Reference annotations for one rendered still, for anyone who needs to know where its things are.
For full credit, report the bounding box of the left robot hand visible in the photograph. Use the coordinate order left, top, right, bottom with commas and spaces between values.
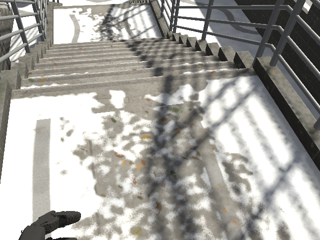
18, 210, 81, 240

